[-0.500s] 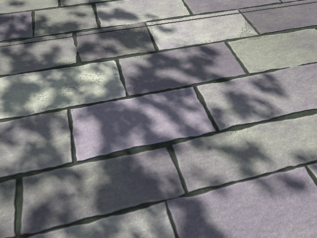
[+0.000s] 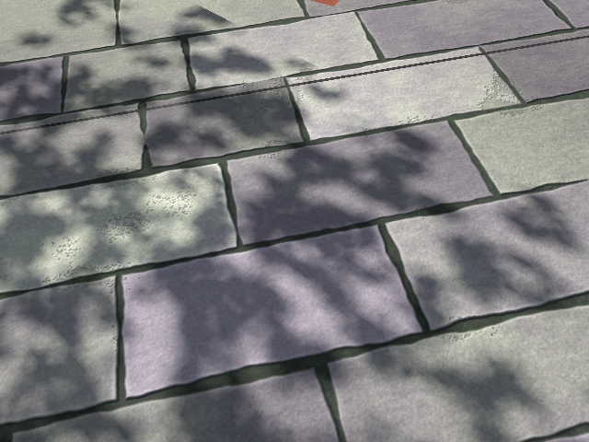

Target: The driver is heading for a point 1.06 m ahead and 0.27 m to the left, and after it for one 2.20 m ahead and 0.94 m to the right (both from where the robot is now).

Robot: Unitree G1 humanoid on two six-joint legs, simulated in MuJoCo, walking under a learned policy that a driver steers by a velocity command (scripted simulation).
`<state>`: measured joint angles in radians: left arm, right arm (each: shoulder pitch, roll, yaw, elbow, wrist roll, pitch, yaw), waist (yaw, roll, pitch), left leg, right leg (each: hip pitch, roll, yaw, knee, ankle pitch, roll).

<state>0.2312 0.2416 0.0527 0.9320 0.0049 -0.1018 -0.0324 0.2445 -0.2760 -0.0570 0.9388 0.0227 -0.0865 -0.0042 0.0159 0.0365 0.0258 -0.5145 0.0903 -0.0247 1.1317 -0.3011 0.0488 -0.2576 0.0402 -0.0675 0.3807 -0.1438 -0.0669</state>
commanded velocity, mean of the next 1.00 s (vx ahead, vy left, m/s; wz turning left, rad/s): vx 0.50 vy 0.00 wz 0.03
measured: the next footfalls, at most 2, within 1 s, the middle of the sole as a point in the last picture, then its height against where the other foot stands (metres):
left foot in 0.36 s outside the picture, level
right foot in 0.92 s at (357, 350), level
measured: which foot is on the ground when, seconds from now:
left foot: up 0.00-0.34, down 0.36-0.94, up 0.96-1.00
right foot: down 0.00-0.38, up 0.40-0.90, down 0.92-1.00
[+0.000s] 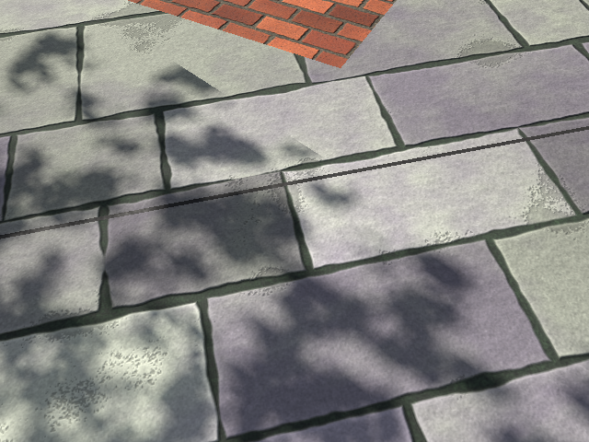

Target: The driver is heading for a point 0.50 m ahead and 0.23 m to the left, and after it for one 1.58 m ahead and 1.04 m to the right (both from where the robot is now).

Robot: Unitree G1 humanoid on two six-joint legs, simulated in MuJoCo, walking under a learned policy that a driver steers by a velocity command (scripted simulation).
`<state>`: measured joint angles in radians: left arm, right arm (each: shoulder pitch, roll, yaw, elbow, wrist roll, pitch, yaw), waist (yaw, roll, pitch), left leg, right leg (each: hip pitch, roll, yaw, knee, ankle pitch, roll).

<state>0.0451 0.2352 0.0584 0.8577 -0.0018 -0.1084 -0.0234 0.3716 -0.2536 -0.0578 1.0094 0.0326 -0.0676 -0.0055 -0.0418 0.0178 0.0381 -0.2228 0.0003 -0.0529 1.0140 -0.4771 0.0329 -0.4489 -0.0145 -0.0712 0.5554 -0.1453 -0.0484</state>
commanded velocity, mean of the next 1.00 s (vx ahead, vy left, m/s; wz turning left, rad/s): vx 0.39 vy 0.00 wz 0.26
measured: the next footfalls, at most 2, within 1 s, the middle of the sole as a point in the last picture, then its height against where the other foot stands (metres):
left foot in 0.48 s outside the picture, level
right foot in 0.94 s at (274, 350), level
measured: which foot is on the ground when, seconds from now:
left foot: up 0.00-0.46, down 0.48-0.96, up 0.98-1.00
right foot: down 0.00-0.46, up 0.48-0.92, down 0.94-1.00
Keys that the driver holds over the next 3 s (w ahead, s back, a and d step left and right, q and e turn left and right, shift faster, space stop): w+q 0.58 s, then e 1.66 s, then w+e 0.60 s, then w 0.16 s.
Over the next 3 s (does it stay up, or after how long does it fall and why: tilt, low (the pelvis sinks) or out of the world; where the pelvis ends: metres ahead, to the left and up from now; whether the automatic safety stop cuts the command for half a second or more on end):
stays up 0.66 -0.07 0.02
